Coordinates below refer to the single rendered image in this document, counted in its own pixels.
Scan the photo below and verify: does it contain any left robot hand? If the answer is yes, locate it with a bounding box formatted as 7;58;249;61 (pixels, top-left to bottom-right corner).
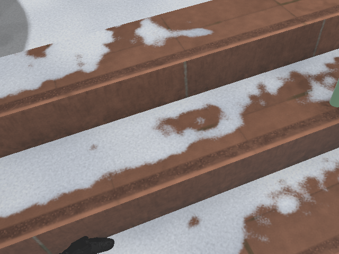
59;236;114;254

